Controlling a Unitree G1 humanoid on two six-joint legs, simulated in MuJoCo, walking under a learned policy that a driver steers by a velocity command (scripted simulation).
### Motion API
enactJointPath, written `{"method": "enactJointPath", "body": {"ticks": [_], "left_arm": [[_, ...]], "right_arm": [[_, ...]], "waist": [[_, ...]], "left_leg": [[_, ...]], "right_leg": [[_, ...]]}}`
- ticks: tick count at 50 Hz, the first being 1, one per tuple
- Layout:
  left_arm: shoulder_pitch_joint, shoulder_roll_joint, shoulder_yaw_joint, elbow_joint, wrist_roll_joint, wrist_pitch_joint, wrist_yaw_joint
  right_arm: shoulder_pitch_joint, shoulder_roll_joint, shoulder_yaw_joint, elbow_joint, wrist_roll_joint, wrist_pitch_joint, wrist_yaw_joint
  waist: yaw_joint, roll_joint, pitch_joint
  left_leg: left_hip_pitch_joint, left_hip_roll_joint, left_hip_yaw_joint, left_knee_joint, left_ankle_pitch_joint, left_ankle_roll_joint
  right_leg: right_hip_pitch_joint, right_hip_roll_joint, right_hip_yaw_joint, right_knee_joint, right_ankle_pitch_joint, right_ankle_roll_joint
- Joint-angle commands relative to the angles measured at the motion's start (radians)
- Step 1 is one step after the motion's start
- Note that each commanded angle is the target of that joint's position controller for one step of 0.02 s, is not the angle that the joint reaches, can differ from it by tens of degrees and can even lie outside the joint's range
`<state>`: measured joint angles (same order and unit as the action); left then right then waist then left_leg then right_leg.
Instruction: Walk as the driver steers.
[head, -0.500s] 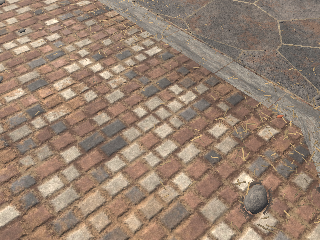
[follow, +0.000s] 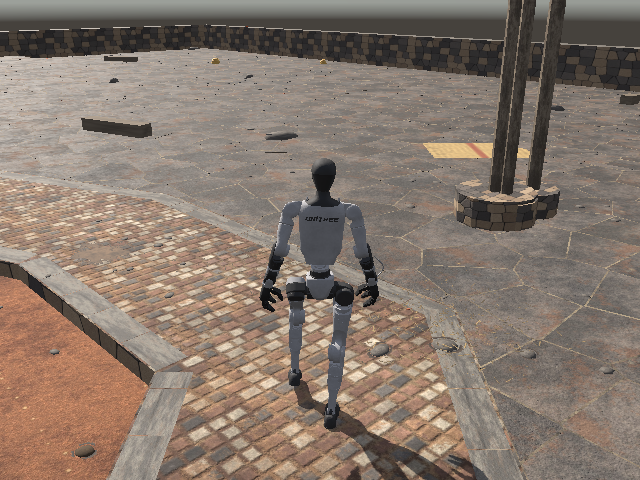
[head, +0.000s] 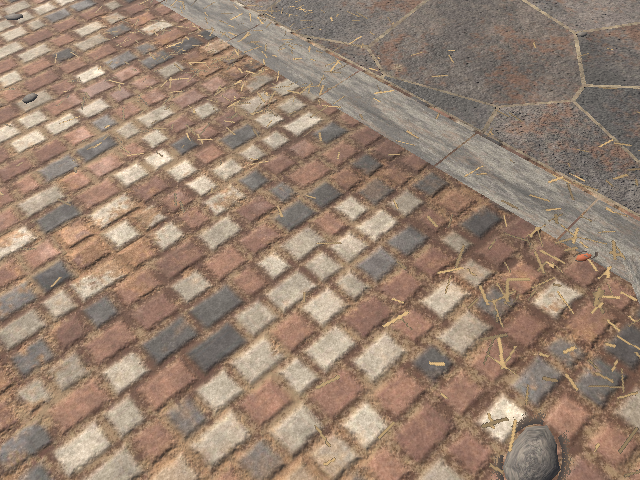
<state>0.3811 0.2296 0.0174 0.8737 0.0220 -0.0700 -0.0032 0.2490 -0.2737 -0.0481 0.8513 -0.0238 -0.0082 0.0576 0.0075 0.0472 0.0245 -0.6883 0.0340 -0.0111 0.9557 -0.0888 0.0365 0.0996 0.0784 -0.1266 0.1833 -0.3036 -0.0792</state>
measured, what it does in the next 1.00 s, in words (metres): walks ahead, turning left: left foot, then right foot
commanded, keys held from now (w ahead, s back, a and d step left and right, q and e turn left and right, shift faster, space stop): w+q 1.00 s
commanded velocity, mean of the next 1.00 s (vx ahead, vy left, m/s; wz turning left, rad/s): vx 0.49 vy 0.00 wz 0.53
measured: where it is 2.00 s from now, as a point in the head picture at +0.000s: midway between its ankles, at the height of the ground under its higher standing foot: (188, 320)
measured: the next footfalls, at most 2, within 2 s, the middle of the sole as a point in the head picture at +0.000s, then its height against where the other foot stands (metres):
left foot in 0.18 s outside the picture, level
right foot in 0.70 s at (360, 426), level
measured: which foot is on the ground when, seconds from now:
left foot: up 0.00-0.16, down 0.18-0.70, up 0.72-1.00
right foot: down 0.00-0.18, up 0.20-0.68, down 0.70-1.00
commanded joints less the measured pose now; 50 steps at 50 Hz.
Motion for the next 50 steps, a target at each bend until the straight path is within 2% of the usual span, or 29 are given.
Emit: {"method": "enactJointPath", "body": {"ticks": [1,4,6,7,8,9,10,11,12,13,14,15,17,19,24,29,30,32,33,34,35,36,37,38,39,40,42,45,50], "left_arm": [[-0.001,0.111,0.017,-0.024,-0.004,-0.022,0.012],[0.027,0.146,0.019,0.012,-0.004,-0.022,0.028],[0.012,0.186,0.028,0.018,0.002,-0.013,0.045],[-0.010,0.205,0.033,0.013,0.009,-0.003,0.049],[-0.031,0.216,0.037,0.001,0.009,0.004,0.047],[-0.058,0.209,0.034,-0.024,0.005,0.003,0.037],[-0.002,0.088,0.015,-0.079,-0.001,-0.009,0.014],[-0.063,0.160,0.022,-0.107,0.005,-0.020,0.008],[-0.117,0.157,0.017,-0.128,0.000,-0.034,0.003],[-0.115,0.160,0.017,-0.129,-0.004,-0.041,0.002],[-0.125,0.152,0.017,-0.130,0.008,-0.029,0.004],[-0.096,0.142,0.012,-0.122,0.025,-0.006,0.002],[-0.078,0.122,0.008,-0.125,0.036,0.029,-0.004],[-0.131,0.114,0.005,-0.152,0.032,0.039,-0.009],[-0.333,0.118,0.004,-0.222,0.023,0.041,-0.012],[-0.464,0.123,-0.004,-0.277,0.013,0.024,-0.020],[-0.468,0.129,-0.004,-0.284,0.011,0.019,-0.020],[-0.385,0.156,0.004,-0.268,0.007,0.011,-0.015],[-0.289,0.182,0.016,-0.239,0.004,0.006,-0.006],[-0.151,0.211,0.029,-0.202,0.007,-0.006,0.006],[0.005,0.275,0.048,-0.189,0.027,-0.016,0.025],[0.030,0.360,0.070,-0.196,0.047,-0.003,0.032],[-0.022,0.306,0.069,-0.196,0.028,0.011,0.026],[-0.086,0.211,0.050,-0.208,0.020,0.014,0.022],[-0.124,0.159,0.037,-0.203,0.018,0.012,0.017],[-0.128,0.144,0.032,-0.194,0.019,0.008,0.016],[-0.101,0.141,0.033,-0.164,0.010,-0.007,0.013],[-0.068,0.148,0.041,-0.138,-0.004,-0.031,0.001],[-0.037,0.146,0.046,-0.103,-0.002,-0.029,-0.001]], "right_arm": [[-0.162,-0.014,0.014,-0.106,-0.006,-0.018,0.009],[-0.184,-0.017,0.022,-0.131,-0.004,-0.017,0.009],[-0.078,-0.050,0.011,-0.106,-0.006,-0.013,0.000],[0.030,-0.077,0.000,-0.076,-0.007,-0.015,-0.005],[0.163,-0.112,-0.019,-0.035,-0.013,-0.021,-0.013],[0.283,-0.176,-0.047,-0.009,-0.022,-0.022,-0.029],[0.204,-0.274,-0.074,-0.041,-0.011,-0.008,-0.043],[0.187,-0.272,-0.081,-0.044,0.027,-0.006,-0.038],[0.131,-0.222,-0.071,-0.047,0.029,-0.007,-0.047],[0.100,-0.159,-0.054,-0.039,0.025,-0.008,-0.050],[0.066,-0.128,-0.044,-0.038,0.020,-0.017,-0.052],[0.039,-0.117,-0.037,-0.045,0.019,-0.026,-0.056],[0.049,-0.131,-0.038,-0.042,0.021,-0.048,-0.050],[0.069,-0.158,-0.046,-0.039,0.023,-0.054,-0.047],[0.173,-0.164,-0.052,-0.026,0.027,-0.049,-0.049],[0.241,-0.175,-0.057,-0.025,0.011,-0.043,-0.061],[0.235,-0.182,-0.059,-0.030,0.008,-0.043,-0.065],[0.175,-0.198,-0.063,-0.049,0.006,-0.045,-0.072],[0.142,-0.208,-0.065,-0.060,0.005,-0.049,-0.069],[0.120,-0.206,-0.062,-0.061,0.014,-0.056,-0.059],[0.125,-0.147,-0.045,-0.083,0.028,-0.067,-0.049],[0.224,-0.047,-0.023,-0.117,0.053,-0.065,-0.051],[0.234,-0.130,-0.028,-0.098,0.016,-0.052,-0.059],[0.171,-0.150,-0.034,-0.088,0.004,-0.042,-0.056],[0.121,-0.136,-0.031,-0.092,0.002,-0.039,-0.047],[0.101,-0.122,-0.031,-0.095,-0.002,-0.032,-0.037],[0.100,-0.103,-0.027,-0.099,-0.012,-0.010,-0.019],[0.029,-0.079,-0.019,-0.135,-0.012,0.005,-0.002],[-0.141,-0.049,-0.001,-0.202,-0.010,0.000,0.017]], "waist": [[0.024,-0.117,0.111],[0.010,-0.125,0.074],[-0.046,-0.161,-0.003],[-0.096,-0.166,-0.062],[-0.156,-0.150,-0.132],[-0.222,-0.058,-0.198],[-0.092,0.220,-0.260],[-0.132,0.053,-0.303],[-0.104,-0.019,-0.159],[-0.051,-0.095,-0.034],[-0.013,-0.124,0.013],[0.016,-0.116,0.022],[0.032,-0.078,0.004],[0.023,-0.050,0.010],[-0.065,0.000,0.020],[-0.116,0.020,0.013],[-0.111,0.027,0.011],[-0.054,0.043,-0.004],[-0.009,0.045,-0.043],[0.064,0.001,-0.113],[0.122,-0.089,-0.248],[0.068,-0.323,-0.355],[0.033,-0.254,-0.305],[0.026,-0.127,-0.163],[0.018,-0.072,-0.081],[0.008,-0.105,-0.048],[-0.007,-0.158,-0.026],[-0.012,-0.152,-0.017],[0.009,-0.140,0.025]], "left_leg": [[-0.009,-0.010,0.087,-0.169,0.071,0.010],[0.109,-0.062,0.162,-0.300,0.034,0.063],[0.228,-0.118,0.186,-0.310,-0.053,0.109],[0.339,-0.136,0.169,-0.322,-0.095,0.137],[0.512,-0.148,0.127,-0.384,-0.106,0.171],[0.708,-0.041,-0.031,-0.477,-0.190,0.232],[0.991,0.249,-0.580,-0.528,-0.114,0.380],[1.003,0.288,-0.737,-0.638,-0.151,0.453],[0.873,0.279,-0.616,-0.681,-0.176,0.411],[0.694,0.243,-0.522,-0.718,-0.111,0.357],[0.589,0.183,-0.444,-0.728,-0.030,0.313],[0.516,0.138,-0.378,-0.741,0.036,0.295],[0.455,0.093,-0.307,-0.751,0.143,0.285],[0.428,0.061,-0.273,-0.769,0.145,0.269],[0.546,0.032,-0.290,-0.743,0.161,0.201],[0.687,0.056,-0.343,-0.652,0.316,0.192],[0.697,0.066,-0.360,-0.633,0.338,0.185],[0.658,0.073,-0.380,-0.583,0.387,0.147],[0.623,0.057,-0.379,-0.506,0.479,0.124],[0.577,0.004,-0.337,-0.337,0.499,0.098],[0.460,-0.056,-0.273,-0.082,0.285,0.075],[0.151,-0.210,-0.142,0.192,-0.418,0.040],[0.045,-0.129,-0.127,0.307,-0.432,0.048],[0.037,-0.078,-0.115,0.319,-0.332,0.045],[0.055,-0.046,-0.098,0.278,-0.267,0.036],[0.075,-0.021,-0.088,0.245,-0.245,0.029],[0.104,-0.003,-0.069,0.226,-0.227,0.017],[0.038,0.013,-0.058,0.205,-0.172,0.010],[-0.010,0.029,-0.006,-0.006,0.005,-0.004]], "right_leg": [[-0.087,-0.258,-0.001,-0.054,0.729,-0.005],[-0.011,-0.283,-0.043,0.036,1.061,0.014],[0.040,-0.304,-0.062,0.213,1.320,0.027],[0.023,-0.317,-0.063,0.369,1.341,0.024],[-0.054,-0.311,-0.060,0.575,1.210,0.016],[-0.224,-0.240,-0.090,0.901,0.852,0.015],[-0.671,-0.010,-0.031,1.302,-0.176,0.071],[-0.817,-0.018,0.186,1.390,-0.165,0.055],[-0.855,-0.090,0.216,1.313,-0.075,0.049],[-0.810,-0.131,0.194,1.191,-0.037,0.049],[-0.754,-0.161,0.196,1.104,-0.036,0.060],[-0.693,-0.168,0.190,1.060,-0.034,0.077],[-0.647,-0.177,0.165,0.976,-0.019,0.101],[-0.665,-0.184,0.141,0.874,0.055,0.124],[-0.766,-0.167,0.133,0.628,0.260,0.146],[-0.779,-0.111,0.132,0.474,0.259,0.126],[-0.749,-0.101,0.139,0.440,0.244,0.117],[-0.583,-0.077,0.152,0.355,0.191,0.090],[-0.438,-0.048,0.143,0.333,0.146,0.072],[-0.246,-0.060,0.148,0.269,0.173,0.045],[-0.008,-0.246,0.327,0.235,-0.013,-0.001],[0.224,-0.523,0.775,0.147,-0.121,-0.103],[0.142,-0.527,0.913,0.110,-0.224,-0.133],[0.005,-0.482,0.752,0.095,-0.219,-0.114],[-0.101,-0.426,0.595,0.075,-0.093,-0.093],[-0.158,-0.381,0.482,0.056,0.017,-0.070],[-0.215,-0.339,0.346,0.031,0.185,-0.058],[-0.204,-0.349,0.242,-0.001,0.332,-0.076],[-0.189,-0.315,0.066,-0.025,0.415,-0.065]]}}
